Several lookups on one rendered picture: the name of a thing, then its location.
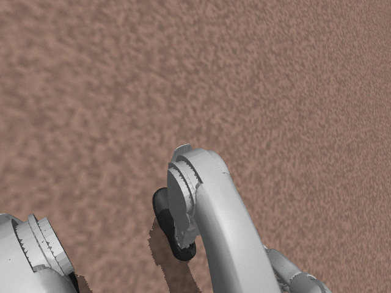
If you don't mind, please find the right robot foot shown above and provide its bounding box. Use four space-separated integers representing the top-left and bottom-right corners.
152 187 196 261

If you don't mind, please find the right robot hand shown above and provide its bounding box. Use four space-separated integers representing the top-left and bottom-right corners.
263 244 302 293

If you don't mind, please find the left robot foot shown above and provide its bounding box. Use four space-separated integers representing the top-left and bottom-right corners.
68 272 80 293

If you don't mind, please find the right robot arm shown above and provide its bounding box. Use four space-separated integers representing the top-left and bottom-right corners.
290 272 332 293

